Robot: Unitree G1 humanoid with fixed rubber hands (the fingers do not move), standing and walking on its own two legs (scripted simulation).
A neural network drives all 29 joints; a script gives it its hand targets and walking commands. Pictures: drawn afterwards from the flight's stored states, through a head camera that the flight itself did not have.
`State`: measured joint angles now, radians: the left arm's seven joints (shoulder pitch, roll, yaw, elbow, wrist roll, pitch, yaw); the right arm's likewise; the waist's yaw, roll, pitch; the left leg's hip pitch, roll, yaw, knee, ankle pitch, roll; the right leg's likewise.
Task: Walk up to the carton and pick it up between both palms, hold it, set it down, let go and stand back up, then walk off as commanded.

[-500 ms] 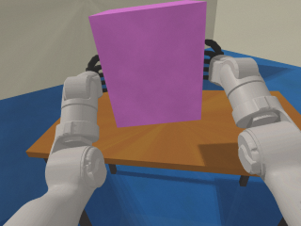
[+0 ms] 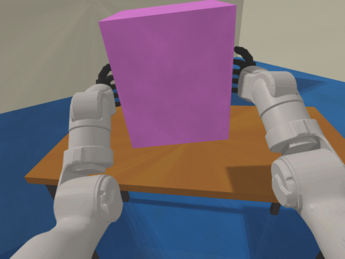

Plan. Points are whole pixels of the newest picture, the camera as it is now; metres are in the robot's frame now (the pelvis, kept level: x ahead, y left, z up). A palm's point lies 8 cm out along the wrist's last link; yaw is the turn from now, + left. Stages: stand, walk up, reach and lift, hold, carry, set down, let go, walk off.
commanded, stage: hold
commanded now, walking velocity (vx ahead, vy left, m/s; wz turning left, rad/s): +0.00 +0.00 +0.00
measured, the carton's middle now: (173, 72) +0.41 -0.01 +0.33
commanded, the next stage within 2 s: none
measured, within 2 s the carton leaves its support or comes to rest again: neither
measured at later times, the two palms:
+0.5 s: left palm (108, 91) +0.36 +0.13 +0.32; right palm (254, 75) +0.35 -0.17 +0.33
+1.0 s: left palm (108, 95) +0.37 +0.14 +0.31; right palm (249, 79) +0.37 -0.16 +0.32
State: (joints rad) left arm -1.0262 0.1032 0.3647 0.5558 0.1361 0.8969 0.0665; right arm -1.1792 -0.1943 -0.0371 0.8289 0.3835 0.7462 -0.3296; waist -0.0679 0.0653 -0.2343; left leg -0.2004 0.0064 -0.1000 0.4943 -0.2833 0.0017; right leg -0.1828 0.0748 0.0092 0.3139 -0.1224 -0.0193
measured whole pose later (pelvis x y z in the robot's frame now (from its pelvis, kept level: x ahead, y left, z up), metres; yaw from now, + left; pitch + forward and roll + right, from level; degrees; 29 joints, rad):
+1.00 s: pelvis -0.01 -0.01 +0.00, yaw +0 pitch +1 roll -2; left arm -1.06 0.12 0.37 0.62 0.12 0.87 0.06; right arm -1.21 -0.20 -0.03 0.88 0.37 0.73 -0.32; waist -0.06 0.06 -0.24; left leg -0.24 0.01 -0.11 0.49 -0.26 -0.01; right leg -0.23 0.08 0.01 0.32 -0.11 -0.03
